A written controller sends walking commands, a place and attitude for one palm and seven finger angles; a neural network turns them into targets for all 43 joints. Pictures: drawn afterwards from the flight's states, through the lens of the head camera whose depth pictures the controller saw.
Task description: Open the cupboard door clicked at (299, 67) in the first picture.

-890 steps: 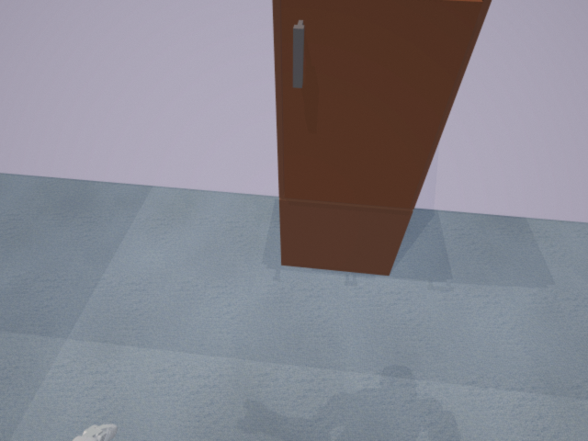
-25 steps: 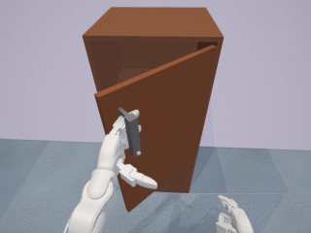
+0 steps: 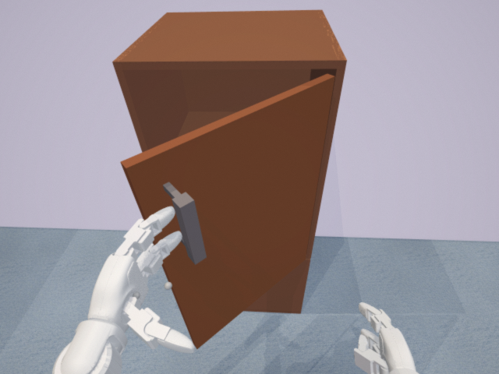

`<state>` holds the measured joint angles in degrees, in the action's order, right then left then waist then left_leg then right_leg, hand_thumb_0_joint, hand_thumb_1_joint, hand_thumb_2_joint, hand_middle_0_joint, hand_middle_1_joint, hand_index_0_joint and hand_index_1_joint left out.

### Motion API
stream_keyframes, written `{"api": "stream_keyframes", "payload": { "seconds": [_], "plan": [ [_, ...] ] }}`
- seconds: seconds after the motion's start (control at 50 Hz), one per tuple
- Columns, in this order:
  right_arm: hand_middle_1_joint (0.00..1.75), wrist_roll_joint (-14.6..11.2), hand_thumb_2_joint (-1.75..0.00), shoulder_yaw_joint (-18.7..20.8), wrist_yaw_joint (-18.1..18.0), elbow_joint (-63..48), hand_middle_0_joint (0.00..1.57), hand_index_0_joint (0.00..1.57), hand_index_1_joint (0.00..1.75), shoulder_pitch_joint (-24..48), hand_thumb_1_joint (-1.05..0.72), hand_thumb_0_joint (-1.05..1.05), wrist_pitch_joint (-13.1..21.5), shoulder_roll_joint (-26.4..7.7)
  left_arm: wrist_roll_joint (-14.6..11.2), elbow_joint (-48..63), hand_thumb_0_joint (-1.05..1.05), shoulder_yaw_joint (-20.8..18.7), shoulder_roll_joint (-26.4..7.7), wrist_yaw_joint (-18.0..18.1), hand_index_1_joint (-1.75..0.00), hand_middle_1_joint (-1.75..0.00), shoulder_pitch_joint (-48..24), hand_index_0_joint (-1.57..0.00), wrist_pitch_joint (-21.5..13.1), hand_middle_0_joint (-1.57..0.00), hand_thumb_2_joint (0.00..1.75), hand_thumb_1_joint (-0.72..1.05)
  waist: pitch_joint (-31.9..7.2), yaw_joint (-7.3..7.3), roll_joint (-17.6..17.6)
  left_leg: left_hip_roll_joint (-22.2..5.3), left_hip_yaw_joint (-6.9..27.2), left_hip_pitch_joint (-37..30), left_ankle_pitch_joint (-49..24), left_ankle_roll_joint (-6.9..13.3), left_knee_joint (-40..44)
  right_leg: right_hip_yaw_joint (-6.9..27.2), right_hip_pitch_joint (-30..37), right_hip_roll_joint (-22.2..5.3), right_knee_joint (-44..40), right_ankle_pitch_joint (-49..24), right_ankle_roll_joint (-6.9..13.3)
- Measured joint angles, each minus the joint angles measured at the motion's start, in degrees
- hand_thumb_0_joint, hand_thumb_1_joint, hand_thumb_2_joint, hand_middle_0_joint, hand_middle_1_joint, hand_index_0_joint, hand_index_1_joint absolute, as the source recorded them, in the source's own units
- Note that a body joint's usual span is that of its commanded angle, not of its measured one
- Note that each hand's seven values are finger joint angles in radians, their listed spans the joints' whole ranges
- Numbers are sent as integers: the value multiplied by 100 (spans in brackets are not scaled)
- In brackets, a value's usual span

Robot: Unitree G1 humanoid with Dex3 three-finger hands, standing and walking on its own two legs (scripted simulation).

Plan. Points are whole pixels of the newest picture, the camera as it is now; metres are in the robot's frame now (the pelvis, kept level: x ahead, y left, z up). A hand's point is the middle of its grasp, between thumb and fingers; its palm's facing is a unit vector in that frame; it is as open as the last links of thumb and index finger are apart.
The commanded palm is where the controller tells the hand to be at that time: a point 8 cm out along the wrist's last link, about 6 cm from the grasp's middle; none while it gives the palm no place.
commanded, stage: slide the hand sideways off the handle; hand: left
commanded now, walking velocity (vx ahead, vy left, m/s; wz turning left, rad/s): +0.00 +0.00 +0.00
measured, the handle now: (183, 223) +0.30 +0.12 +0.14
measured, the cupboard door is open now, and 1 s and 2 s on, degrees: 44 43 43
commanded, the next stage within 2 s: draw the hand back to the body in 0.28 s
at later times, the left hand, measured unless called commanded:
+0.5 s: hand (124, 307) +0.17 +0.17 +0.12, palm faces +0.00 -1.00 -0.04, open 16.3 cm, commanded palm +0.14 +0.23 +0.14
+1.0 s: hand (72, 299) +0.17 +0.23 +0.14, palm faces +0.21 -0.95 -0.22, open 15.6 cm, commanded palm +0.13 +0.28 +0.16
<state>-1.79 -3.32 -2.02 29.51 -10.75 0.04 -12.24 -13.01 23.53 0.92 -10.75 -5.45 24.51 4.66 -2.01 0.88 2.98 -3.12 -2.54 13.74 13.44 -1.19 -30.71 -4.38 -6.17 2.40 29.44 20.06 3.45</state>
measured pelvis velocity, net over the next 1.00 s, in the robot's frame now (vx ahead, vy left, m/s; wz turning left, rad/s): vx -0.01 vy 0.03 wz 0.02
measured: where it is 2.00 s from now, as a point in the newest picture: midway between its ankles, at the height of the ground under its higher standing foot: outside the picture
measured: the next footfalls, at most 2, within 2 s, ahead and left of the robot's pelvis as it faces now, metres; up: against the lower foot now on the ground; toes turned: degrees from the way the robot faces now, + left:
none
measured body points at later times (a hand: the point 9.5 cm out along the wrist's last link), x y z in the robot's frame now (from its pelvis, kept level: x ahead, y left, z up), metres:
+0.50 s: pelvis +0.00 +0.00 -0.01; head -0.03 -0.02 +0.44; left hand +0.17 +0.23 +0.13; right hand +0.19 -0.22 -0.07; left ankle +0.03 +0.14 -0.73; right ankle -0.04 -0.07 -0.73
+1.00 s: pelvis -0.01 +0.03 +0.00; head -0.03 +0.02 +0.45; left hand +0.15 +0.28 +0.15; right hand +0.20 -0.17 -0.05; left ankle +0.03 +0.14 -0.73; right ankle -0.04 -0.07 -0.73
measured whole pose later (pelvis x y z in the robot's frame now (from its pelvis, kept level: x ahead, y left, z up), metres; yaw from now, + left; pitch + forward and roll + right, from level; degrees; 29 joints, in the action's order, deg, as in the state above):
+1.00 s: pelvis -0.01 +0.03 +0.00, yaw +1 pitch -4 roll -1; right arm -1.2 -4.3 -4.3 31.8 -11.4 9.2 -12.6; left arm -8.6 28.6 -9.3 -16.5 -1.0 29.6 1.4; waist -0.4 3.3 2.8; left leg -1.5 -2.0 14.6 13.1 1.1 -31.3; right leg -4.9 -5.3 1.0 27.0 18.1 1.1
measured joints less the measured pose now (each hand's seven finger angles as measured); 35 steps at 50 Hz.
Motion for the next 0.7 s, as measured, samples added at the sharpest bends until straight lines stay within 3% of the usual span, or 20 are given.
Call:
{"api": "stream_keyframes", "payload": {
  "seconds": [0.18, 0.3, 0.44, 0.7],
  "plan": [
    [30, -49, -90, 86, -43, 20, 20, 20, 30, -198, -90, 1, 222, -99, -345, 144, -2, -635, -227, -504, -35, -35, 643, -25, -262, -26, 30, -49, -89, 53, 24, -45, 76, 139, 127, -39, -197, -62, -98, 50, 157, 138, 51],
    [30, -85, -90, 180, -98, 117, 20, 20, 30, -320, -90, 1, 492, -221, -502, -40, -2, -1124, -221, -639, -33, -33, 737, -21, -515, -21, 30, -50, -88, 110, 79, -42, 174, 317, 186, -29, -384, -152, -207, 55, 274, 194, 45],
    [29, -104, -90, 211, -169, 245, 20, 20, 30, -343, -91, 1, 927, -307, -514, -42, -2, -900, -156, -884, -31, -31, 584, -17, -674, -16, 30, -50, -50, 139, 123, 23, 243, 486, 207, 1, -543, -224, -323, -6, 392, 218, -7],
    [30, -120, -90, -17, -161, 201, 20, 20, 30, -240, -90, 1, 1111, -86, -436, 171, -2, -974, -294, -669, -30, -30, 264, -15, -207, -15, 30, -50, -21, 154, 31, 144, 102, 375, 130, 148, -380, -102, -256, -141, 255, 98, -151]
  ]
}}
